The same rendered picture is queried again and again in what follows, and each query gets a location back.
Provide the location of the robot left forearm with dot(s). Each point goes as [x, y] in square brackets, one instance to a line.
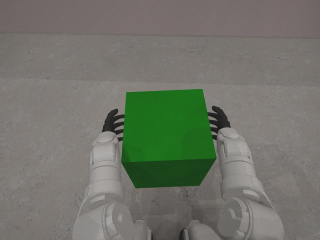
[104, 174]

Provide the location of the left robot hand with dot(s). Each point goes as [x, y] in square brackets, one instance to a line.
[110, 126]

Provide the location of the right robot hand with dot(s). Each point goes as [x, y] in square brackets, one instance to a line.
[221, 122]

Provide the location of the carton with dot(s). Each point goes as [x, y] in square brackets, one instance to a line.
[167, 138]

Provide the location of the right robot upper arm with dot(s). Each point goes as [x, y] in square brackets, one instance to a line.
[242, 219]

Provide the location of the robot right forearm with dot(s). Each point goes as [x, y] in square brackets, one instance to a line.
[237, 168]

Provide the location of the robot left thigh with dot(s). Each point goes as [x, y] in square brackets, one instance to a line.
[142, 232]

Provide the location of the robot left shin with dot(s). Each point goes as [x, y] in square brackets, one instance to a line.
[140, 222]

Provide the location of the left robot upper arm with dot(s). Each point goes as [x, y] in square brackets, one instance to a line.
[110, 221]

